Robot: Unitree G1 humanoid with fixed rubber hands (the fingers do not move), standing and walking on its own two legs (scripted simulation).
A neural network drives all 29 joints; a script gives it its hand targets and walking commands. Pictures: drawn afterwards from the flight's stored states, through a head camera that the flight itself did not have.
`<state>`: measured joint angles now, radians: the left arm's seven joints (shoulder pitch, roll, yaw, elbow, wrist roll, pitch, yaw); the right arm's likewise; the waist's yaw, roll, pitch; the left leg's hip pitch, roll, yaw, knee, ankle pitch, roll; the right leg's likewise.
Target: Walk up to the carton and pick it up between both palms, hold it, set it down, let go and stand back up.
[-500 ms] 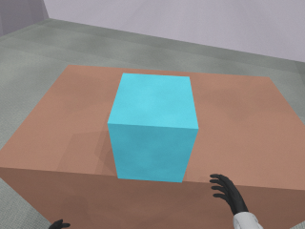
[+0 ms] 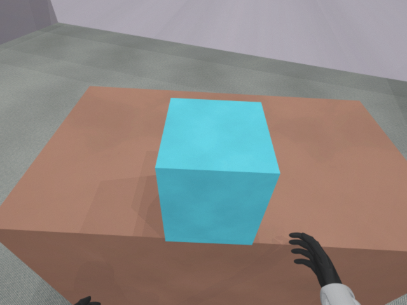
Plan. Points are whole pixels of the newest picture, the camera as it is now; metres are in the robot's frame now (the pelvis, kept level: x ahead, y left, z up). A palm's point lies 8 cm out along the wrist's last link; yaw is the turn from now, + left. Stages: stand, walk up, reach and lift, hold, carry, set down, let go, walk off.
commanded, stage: stand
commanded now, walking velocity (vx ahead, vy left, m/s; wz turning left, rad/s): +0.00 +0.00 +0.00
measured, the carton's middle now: (212, 173) +0.40 -0.01 +0.06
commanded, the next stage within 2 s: none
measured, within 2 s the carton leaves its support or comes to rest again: neither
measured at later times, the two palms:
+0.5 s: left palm out of the picture +0.11 +0.25 -0.08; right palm (325, 275) +0.21 -0.23 -0.01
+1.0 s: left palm out of the picture +0.13 +0.24 -0.08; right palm (326, 275) +0.21 -0.23 -0.01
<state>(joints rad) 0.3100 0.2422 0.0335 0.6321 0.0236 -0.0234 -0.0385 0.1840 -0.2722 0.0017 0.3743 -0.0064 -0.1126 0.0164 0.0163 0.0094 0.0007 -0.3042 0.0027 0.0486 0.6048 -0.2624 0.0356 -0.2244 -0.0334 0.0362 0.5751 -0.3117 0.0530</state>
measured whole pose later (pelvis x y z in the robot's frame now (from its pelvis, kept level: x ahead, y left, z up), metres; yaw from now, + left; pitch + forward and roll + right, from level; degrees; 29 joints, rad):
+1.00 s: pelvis +0.00 -0.01 +0.00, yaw -2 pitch -3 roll +0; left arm 0.27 0.24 0.03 0.62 0.01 -0.01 -0.04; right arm 0.17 -0.28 0.03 0.35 -0.01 -0.10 0.03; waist 0.01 0.02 0.02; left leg -0.29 0.02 0.07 0.60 -0.26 0.03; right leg -0.23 -0.02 0.06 0.59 -0.32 0.04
